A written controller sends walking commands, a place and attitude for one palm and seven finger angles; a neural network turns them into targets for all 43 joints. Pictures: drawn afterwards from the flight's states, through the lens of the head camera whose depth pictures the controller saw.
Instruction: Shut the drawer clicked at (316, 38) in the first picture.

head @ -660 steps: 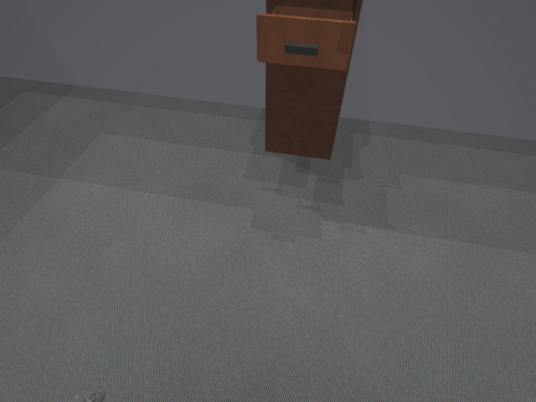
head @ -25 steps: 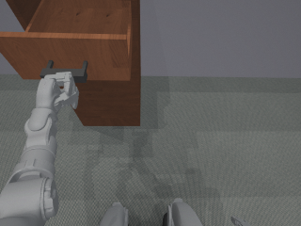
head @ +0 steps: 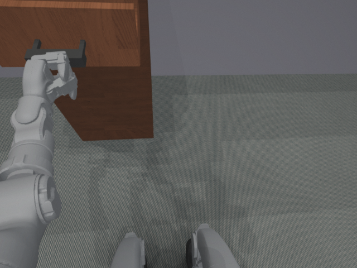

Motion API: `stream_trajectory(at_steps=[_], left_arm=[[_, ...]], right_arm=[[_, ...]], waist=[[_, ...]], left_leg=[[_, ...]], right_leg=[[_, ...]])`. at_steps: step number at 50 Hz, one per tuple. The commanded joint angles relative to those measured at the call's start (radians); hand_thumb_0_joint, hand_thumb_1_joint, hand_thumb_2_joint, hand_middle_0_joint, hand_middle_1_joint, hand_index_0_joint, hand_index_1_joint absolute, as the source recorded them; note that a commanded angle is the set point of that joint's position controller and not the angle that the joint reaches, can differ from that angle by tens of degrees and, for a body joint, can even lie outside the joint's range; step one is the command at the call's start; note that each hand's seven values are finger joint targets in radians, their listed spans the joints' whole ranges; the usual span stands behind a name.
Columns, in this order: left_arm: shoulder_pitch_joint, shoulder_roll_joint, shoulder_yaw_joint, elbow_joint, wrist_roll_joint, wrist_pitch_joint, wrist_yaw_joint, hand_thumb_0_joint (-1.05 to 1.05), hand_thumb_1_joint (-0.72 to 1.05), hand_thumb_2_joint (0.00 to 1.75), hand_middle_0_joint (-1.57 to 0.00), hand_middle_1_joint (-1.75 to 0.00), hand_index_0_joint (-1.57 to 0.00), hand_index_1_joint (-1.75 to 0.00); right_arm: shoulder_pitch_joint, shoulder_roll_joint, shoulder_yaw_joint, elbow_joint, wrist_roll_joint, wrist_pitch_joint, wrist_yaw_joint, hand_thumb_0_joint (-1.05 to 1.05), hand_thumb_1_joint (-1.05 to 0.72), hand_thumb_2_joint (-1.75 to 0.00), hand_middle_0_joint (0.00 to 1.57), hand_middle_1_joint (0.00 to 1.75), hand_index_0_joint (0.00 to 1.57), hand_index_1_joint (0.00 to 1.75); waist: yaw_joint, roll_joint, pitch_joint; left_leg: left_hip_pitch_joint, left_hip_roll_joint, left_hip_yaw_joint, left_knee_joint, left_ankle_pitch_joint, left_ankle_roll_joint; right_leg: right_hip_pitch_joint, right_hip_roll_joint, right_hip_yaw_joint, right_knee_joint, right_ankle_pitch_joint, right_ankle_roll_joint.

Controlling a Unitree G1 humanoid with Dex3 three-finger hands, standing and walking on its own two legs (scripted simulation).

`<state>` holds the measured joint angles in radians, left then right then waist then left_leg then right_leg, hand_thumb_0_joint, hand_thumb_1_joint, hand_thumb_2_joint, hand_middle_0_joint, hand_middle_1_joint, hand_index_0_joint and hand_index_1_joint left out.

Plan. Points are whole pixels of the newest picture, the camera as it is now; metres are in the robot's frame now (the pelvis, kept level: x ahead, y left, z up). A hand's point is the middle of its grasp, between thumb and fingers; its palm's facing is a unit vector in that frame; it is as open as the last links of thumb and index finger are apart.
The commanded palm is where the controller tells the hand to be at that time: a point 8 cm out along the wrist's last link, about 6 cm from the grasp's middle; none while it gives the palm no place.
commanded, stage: push the drawer shut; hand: left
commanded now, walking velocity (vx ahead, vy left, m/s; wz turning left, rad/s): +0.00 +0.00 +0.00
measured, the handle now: (58, 51) +0.58 +0.23 +0.08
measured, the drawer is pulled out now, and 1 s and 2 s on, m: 0.12 0.00 0.00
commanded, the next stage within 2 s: pull the fist back off the drawer in 1.22 s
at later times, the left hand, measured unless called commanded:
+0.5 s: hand (76, 57) +0.56 +0.19 +0.08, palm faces +0.01 -1.00 -0.04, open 3.4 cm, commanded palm +0.56 +0.23 +0.08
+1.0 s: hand (78, 40) +0.62 +0.19 +0.08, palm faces +0.01 -1.00 -0.04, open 3.4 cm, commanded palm +0.63 +0.22 +0.08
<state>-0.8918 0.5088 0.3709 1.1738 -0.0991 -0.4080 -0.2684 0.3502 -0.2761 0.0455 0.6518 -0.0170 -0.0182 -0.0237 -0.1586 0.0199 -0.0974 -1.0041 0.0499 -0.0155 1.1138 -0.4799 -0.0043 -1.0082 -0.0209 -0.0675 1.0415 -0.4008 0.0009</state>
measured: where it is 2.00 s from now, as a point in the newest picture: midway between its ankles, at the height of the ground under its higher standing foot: outside the picture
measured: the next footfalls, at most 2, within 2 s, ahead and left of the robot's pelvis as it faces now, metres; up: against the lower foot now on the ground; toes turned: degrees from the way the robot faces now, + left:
none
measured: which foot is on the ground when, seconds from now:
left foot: down 0.00-1.00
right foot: down 0.00-1.00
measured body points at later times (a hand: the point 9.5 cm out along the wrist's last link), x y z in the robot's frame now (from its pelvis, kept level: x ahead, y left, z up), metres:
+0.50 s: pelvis +0.01 +0.01 +0.00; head +0.17 +0.03 +0.42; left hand +0.56 +0.25 +0.08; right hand -0.02 -0.25 -0.11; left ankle +0.02 +0.12 -0.65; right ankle +0.05 -0.13 -0.65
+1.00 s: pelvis +0.01 +0.01 -0.01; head +0.21 +0.03 +0.39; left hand +0.61 +0.25 +0.08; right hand -0.05 -0.24 -0.10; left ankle +0.02 +0.12 -0.65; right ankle +0.05 -0.13 -0.65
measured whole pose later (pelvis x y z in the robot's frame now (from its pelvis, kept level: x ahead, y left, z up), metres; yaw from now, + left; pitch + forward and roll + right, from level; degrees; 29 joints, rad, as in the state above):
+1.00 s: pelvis +0.01 +0.01 -0.01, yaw -2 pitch +30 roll -5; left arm -1.28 0.79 0.43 1.39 0.05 -0.30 -0.24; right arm 0.42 -0.28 0.09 0.63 -0.07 0.05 0.00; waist -0.31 0.05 -0.08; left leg -1.19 0.07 -0.04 1.18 -0.51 0.00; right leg -1.16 0.00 -0.09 1.05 -0.40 0.01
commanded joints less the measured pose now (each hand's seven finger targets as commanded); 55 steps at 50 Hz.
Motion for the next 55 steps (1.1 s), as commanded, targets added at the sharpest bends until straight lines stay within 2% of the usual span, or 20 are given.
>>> stream_trajectory(at_steps=[1,7,9,11,13,15,18,21,24,25,30,32,33,35,37,42,45,50,53,55], left_arm=[[-0.596,0.251,0.039,-0.236,-0.003,-0.065,0.02,0.0,0.9,0.9,-1.4,-1.6,-1.4,-1.6],[-0.641,0.305,0.054,-0.159,0.022,-0.045,0.025,0.0,0.9,0.9,-1.4,-1.6,-1.4,-1.6],[-0.667,0.336,0.072,-0.176,0.027,-0.044,0.026,0.0,0.9,0.9,-1.4,-1.6,-1.4,-1.6],[-0.669,0.344,0.082,-0.205,0.031,-0.051,0.026,0.0,0.9,0.9,-1.4,-1.6,-1.4,-1.6],[-0.682,0.313,0.058,-0.187,0.031,-0.046,0.026,0.0,0.9,0.9,-1.4,-1.6,-1.4,-1.6],[-0.671,0.336,0.079,-0.162,0.033,-0.041,0.029,0.0,0.9,0.9,-1.4,-1.6,-1.4,-1.6],[-0.741,0.347,0.066,-0.168,0.049,-0.035,0.035,0.0,0.9,0.9,-1.4,-1.6,-1.4,-1.6],[-0.747,0.376,0.089,-0.154,0.059,-0.035,0.045,0.0,0.9,0.9,-1.4,-1.6,-1.4,-1.6],[-0.773,0.34,0.055,-0.13,0.066,-0.027,0.048,0.0,0.9,0.9,-1.4,-1.6,-1.4,-1.6],[-0.79,0.376,0.078,-0.137,0.068,-0.031,0.051,0.0,0.9,0.9,-1.4,-1.6,-1.4,-1.6],[-0.809,0.408,0.096,-0.149,0.078,-0.032,0.051,0.0,0.9,0.9,-1.4,-1.6,-1.4,-1.6],[-0.836,0.377,0.065,-0.137,0.08,-0.025,0.048,0.0,0.9,0.9,-1.4,-1.6,-1.4,-1.6],[-0.843,0.415,0.093,-0.134,0.081,-0.024,0.051,0.0,0.9,0.9,-1.4,-1.6,-1.4,-1.6],[-0.852,0.406,0.08,-0.117,0.087,-0.018,0.049,0.0,0.9,0.9,-1.4,-1.6,-1.4,-1.6],[-0.877,0.438,0.088,-0.095,0.094,-0.008,0.051,0.0,0.9,0.9,-1.4,-1.6,-1.4,-1.6],[-0.929,0.501,0.105,-0.073,0.11,0.007,0.049,0.0,0.9,0.9,-1.4,-1.6,-1.4,-1.6],[-0.94,0.476,0.081,-0.058,0.117,0.015,0.041,0.0,0.9,0.9,-1.4,-1.6,-1.4,-1.6],[-0.998,0.533,0.095,-0.043,0.136,0.04,0.041,0.0,0.9,0.9,-1.4,-1.6,-1.4,-1.6],[-1.029,0.552,0.083,-0.027,0.143,0.057,0.037,0.0,0.9,0.9,-1.4,-1.6,-1.4,-1.6],[-1.037,0.517,0.06,-0.009,0.139,0.069,0.037,0.0,0.9,0.9,-1.4,-1.6,-1.4,-1.6]], right_arm=[[0.163,-0.177,-0.065,-0.057,-0.006,-0.015,-0.009,0.0,-0.9,-0.9,0.2,0.3,0.2,0.3],[0.186,-0.181,-0.054,-0.055,-0.01,-0.001,-0.008,0.0,-0.9,-0.9,0.2,0.3,0.2,0.3],[0.199,-0.184,-0.055,-0.053,-0.015,0.003,-0.007,0.0,-0.9,-0.9,0.2,0.3,0.2,0.3],[0.214,-0.185,-0.057,-0.055,-0.022,0.007,-0.003,0.0,-0.9,-0.9,0.2,0.3,0.2,0.3],[0.217,-0.18,-0.056,-0.05,-0.023,0.014,0.003,0.0,-0.9,-0.9,0.2,0.3,0.2,0.3],[0.231,-0.187,-0.055,-0.049,-0.025,0.021,0.004,0.0,-0.9,-0.9,0.2,0.3,0.2,0.3],[0.236,-0.186,-0.052,-0.044,-0.027,0.028,0.004,0.0,-0.9,-0.9,0.2,0.3,0.2,0.3],[0.252,-0.191,-0.052,-0.041,-0.033,0.035,0.005,0.0,-0.9,-0.9,0.2,0.3,0.2,0.3],[0.26,-0.187,-0.049,-0.036,-0.036,0.038,0.01,0.0,-0.9,-0.9,0.2,0.3,0.2,0.3],[0.267,-0.191,-0.047,-0.035,-0.039,0.04,0.009,0.0,-0.9,-0.9,0.2,0.3,0.2,0.3],[0.284,-0.192,-0.046,-0.034,-0.046,0.051,0.015,0.0,-0.9,-0.9,0.2,0.3,0.2,0.3],[0.28,-0.188,-0.043,-0.029,-0.046,0.055,0.017,0.0,-0.9,-0.9,0.2,0.3,0.2,0.3],[0.287,-0.194,-0.044,-0.028,-0.046,0.057,0.016,0.0,-0.9,-0.9,0.2,0.3,0.2,0.3],[0.292,-0.193,-0.042,-0.03,-0.047,0.059,0.017,0.0,-0.9,-0.9,0.2,0.3,0.2,0.3],[0.293,-0.196,-0.037,-0.027,-0.045,0.063,0.015,0.0,-0.9,-0.9,0.2,0.3,0.2,0.3],[0.311,-0.203,-0.028,-0.031,-0.049,0.065,0.013,0.0,-0.9,-0.9,0.2,0.3,0.2,0.3],[0.323,-0.201,-0.028,-0.03,-0.051,0.067,0.018,0.0,-0.9,-0.9,0.2,0.3,0.2,0.3],[0.341,-0.21,-0.019,-0.028,-0.056,0.071,0.016,0.0,-0.9,-0.9,0.2,0.3,0.2,0.3],[0.347,-0.211,-0.012,-0.026,-0.053,0.073,0.011,0.0,-0.9,-0.9,0.2,0.3,0.2,0.3],[0.351,-0.209,-0.01,-0.025,-0.052,0.068,0.01,0.0,-0.9,-0.9,0.2,0.3,0.2,0.3]], waist=[[-0.057,0.149,-0.502],[-0.083,0.122,-0.454],[-0.081,0.152,-0.485],[-0.074,0.193,-0.567],[-0.086,0.204,-0.531],[-0.089,0.161,-0.515],[-0.106,0.205,-0.507],[-0.108,0.186,-0.527],[-0.129,0.195,-0.516],[-0.124,0.206,-0.518],[-0.127,0.242,-0.573],[-0.143,0.257,-0.547],[-0.14,0.238,-0.547],[-0.153,0.251,-0.55],[-0.164,0.242,-0.524],[-0.179,0.266,-0.554],[-0.19,0.297,-0.567],[-0.206,0.317,-0.579],[-0.225,0.301,-0.545],[-0.24,0.305,-0.536]], left_leg=[[0.322,-0.029,-0.042,-0.145,0.218,0.028],[0.236,-0.027,-0.036,-0.129,0.194,0.036],[0.257,-0.024,-0.038,-0.125,0.222,0.035],[0.329,-0.022,-0.046,-0.117,0.307,0.03],[0.335,-0.018,-0.047,-0.117,0.304,0.027],[0.321,-0.016,-0.052,-0.118,0.317,0.031],[0.313,-0.015,-0.052,-0.117,0.296,0.029],[0.329,-0.013,-0.06,-0.111,0.328,0.029],[0.317,-0.013,-0.057,-0.103,0.317,0.032],[0.328,-0.012,-0.063,-0.104,0.334,0.031],[0.363,-0.009,-0.066,-0.087,0.413,0.028],[0.359,-0.006,-0.065,-0.084,0.401,0.026],[0.347,-0.005,-0.068,-0.086,0.393,0.027],[0.342,-0.007,-0.066,-0.079,0.395,0.031],[0.31,-0.005,-0.065,-0.075,0.375,0.033],[0.281,-0.003,-0.067,-0.057,0.384,0.036],[0.319,-0.001,-0.078,-0.049,0.418,0.032],[0.287,0.002,-0.079,-0.033,0.405,0.038],[0.237,0.006,-0.076,-0.026,0.37,0.043],[0.228,0.006,-0.077,-0.026,0.351,0.046]], right_leg=[[0.186,0.051,0.037,-0.132,0.12,-0.017],[0.19,0.053,0.044,-0.136,0.112,-0.013],[0.194,0.054,0.043,-0.132,0.13,-0.015],[0.188,0.056,0.036,-0.117,0.181,-0.017],[0.163,0.058,0.031,-0.124,0.172,-0.016],[0.171,0.064,0.027,-0.125,0.183,-0.018],[0.149,0.061,0.028,-0.125,0.166,-0.015],[0.144,0.063,0.023,-0.122,0.179,-0.016],[0.13,0.065,0.024,-0.128,0.175,-0.014],[0.129,0.066,0.021,-0.122,0.183,-0.018],[0.14,0.07,0.02,-0.112,0.241,-0.021],[0.112,0.068,0.018,-0.116,0.231,-0.018],[0.124,0.07,0.018,-0.118,0.226,-0.018],[0.114,0.072,0.019,-0.116,0.232,-0.019],[0.108,0.071,0.019,-0.118,0.217,-0.015],[0.109,0.071,0.021,-0.105,0.228,-0.015],[0.071,0.074,0.012,-0.098,0.238,-0.021],[0.061,0.074,0.013,-0.092,0.231,-0.019],[0.057,0.075,0.012,-0.094,0.211,-0.014],[0.034,0.077,0.012,-0.097,0.196,-0.015]])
